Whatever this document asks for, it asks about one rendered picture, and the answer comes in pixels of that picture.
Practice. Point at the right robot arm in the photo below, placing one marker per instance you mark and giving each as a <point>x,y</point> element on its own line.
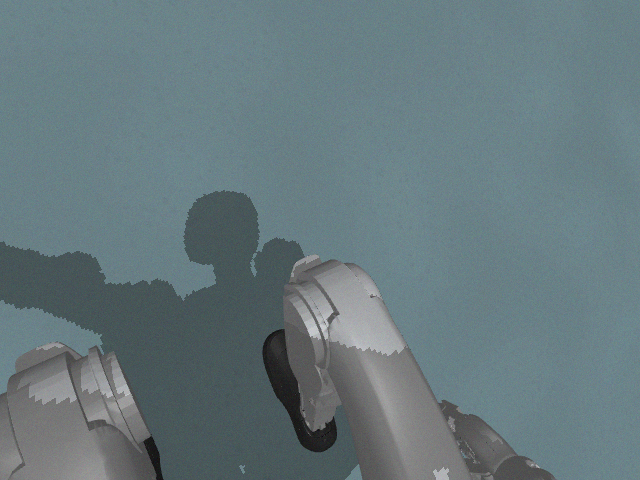
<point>521,468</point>

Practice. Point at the right robot foot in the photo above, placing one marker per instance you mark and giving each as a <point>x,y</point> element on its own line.
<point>285,387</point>

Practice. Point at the left robot foot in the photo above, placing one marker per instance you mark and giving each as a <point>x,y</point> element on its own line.
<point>154,456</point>

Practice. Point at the right robot hand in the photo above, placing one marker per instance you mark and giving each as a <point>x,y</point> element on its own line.
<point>478,441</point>

